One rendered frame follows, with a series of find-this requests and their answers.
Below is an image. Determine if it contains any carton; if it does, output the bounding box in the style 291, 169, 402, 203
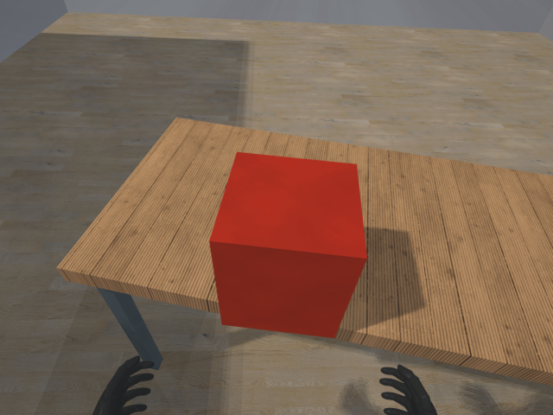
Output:
209, 152, 367, 338

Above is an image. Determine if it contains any right robot hand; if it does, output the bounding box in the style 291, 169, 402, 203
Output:
379, 365, 437, 415

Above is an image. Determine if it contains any table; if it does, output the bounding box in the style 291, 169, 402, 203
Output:
56, 118, 553, 415

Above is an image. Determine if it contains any left robot hand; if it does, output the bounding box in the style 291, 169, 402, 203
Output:
92, 355, 154, 415

